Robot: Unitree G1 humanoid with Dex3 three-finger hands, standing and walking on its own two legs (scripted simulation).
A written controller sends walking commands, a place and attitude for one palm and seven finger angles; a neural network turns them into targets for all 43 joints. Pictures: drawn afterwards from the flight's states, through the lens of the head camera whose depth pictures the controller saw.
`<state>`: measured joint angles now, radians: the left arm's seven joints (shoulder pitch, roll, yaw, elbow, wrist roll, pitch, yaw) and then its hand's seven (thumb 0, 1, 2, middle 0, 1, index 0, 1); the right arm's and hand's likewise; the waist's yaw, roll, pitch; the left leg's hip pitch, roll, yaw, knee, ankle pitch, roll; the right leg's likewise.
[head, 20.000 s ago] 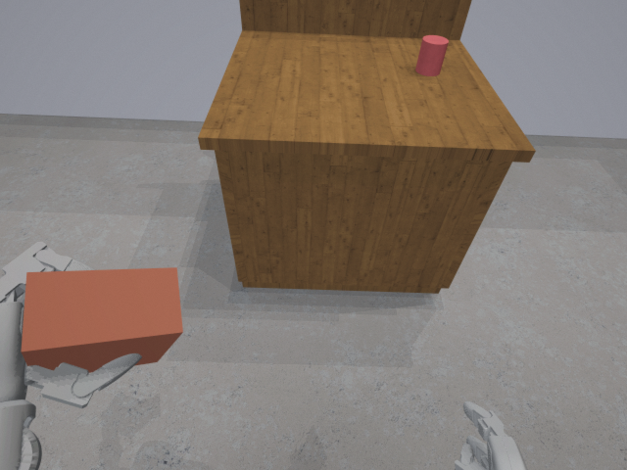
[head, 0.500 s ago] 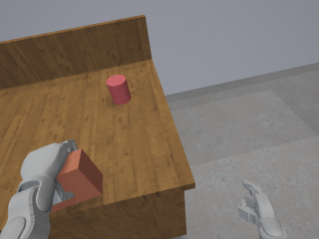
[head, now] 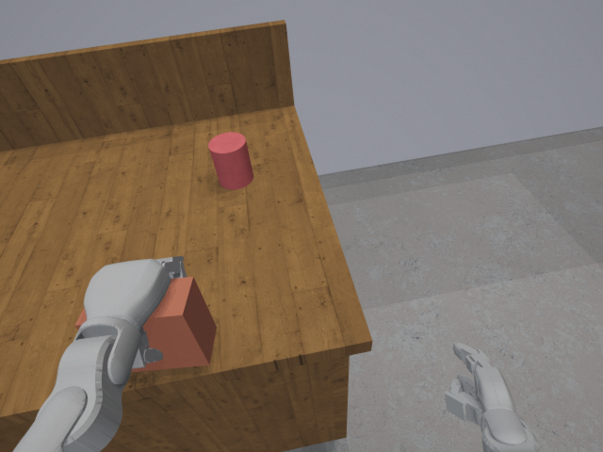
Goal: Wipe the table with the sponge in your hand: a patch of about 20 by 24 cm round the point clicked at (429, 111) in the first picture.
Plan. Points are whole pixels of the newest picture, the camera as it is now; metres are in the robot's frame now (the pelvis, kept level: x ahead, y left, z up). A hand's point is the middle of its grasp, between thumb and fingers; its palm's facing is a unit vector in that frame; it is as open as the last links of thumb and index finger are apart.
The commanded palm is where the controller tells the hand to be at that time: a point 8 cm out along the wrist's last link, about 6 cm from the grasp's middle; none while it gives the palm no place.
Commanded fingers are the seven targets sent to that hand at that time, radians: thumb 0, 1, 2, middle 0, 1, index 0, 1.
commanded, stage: move the sponge above the wiping area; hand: left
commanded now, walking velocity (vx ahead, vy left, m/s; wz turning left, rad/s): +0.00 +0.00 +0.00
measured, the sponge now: (158, 334) +0.23 +0.25 +0.03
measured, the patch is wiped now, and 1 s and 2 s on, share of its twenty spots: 0.00 0.00 0.00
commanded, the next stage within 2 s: none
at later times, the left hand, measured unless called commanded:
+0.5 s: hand (158, 271) +0.29 +0.25 +0.10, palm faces +0.05 -0.03 -1.00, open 10.0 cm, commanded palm +0.26 +0.27 +0.16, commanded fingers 0.00 0.10 1.30 -1.20 -1.60 -1.20 -1.60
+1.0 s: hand (128, 261) +0.30 +0.30 +0.11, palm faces +0.13 -0.02 -0.99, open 10.0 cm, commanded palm +0.26 +0.28 +0.15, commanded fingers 0.00 0.10 1.30 -1.20 -1.60 -1.20 -1.60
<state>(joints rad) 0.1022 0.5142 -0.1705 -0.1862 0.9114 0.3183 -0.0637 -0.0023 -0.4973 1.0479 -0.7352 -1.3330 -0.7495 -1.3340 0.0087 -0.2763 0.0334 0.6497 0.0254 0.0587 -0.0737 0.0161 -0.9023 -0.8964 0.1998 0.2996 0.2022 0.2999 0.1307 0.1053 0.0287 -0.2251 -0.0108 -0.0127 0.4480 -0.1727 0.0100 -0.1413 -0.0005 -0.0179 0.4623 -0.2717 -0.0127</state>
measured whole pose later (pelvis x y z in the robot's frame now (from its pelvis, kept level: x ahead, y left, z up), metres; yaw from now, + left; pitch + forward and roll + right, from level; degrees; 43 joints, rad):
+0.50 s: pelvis +0.02 -0.01 +0.00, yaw -1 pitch -1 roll +0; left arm 0.04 0.53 -0.06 -0.08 0.91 0.20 0.04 0.00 -0.50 1.05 -0.74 -1.33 -0.75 -1.33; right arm 0.06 -0.26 0.00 0.68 0.03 0.06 -0.07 0.02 -0.90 -0.90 0.20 0.30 0.20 0.30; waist 0.11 0.09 0.00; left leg -0.22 0.01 0.00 0.45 -0.21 -0.01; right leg -0.14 0.02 -0.01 0.45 -0.29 -0.03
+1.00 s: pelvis +0.02 -0.01 +0.00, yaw +0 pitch +0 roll +0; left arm -0.02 0.52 -0.01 0.03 0.90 0.29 0.12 0.00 -0.50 1.06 -0.74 -1.34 -0.75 -1.34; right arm 0.04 -0.25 0.00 0.69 0.05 0.09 -0.05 0.01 -0.90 -0.90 0.20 0.30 0.20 0.30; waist 0.11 0.09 -0.02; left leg -0.26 0.00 -0.01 0.47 -0.21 0.00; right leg -0.17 0.01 -0.01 0.46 -0.30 -0.02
